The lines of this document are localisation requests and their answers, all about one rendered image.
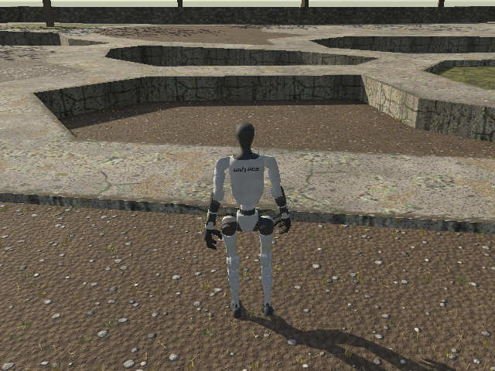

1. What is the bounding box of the right robot hand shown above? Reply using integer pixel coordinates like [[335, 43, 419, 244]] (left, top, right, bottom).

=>
[[274, 217, 291, 234]]

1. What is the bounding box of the robot right upper arm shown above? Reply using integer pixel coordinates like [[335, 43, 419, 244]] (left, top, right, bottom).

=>
[[262, 155, 283, 198]]

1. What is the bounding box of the robot left upper arm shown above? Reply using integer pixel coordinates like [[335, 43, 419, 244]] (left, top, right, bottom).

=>
[[213, 156, 230, 201]]

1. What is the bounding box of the humanoid robot torso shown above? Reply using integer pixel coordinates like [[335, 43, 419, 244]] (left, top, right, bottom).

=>
[[228, 152, 265, 232]]

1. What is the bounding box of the left robot shin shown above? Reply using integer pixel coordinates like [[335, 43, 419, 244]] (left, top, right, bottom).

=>
[[227, 257, 240, 308]]

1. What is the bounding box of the robot left forearm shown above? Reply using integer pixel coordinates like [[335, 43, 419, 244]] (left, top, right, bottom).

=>
[[205, 190, 220, 230]]

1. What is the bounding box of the left robot hand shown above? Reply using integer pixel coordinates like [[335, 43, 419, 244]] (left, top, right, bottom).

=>
[[204, 228, 222, 250]]

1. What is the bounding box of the robot right forearm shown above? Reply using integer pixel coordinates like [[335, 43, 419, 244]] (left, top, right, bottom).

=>
[[275, 186, 289, 219]]

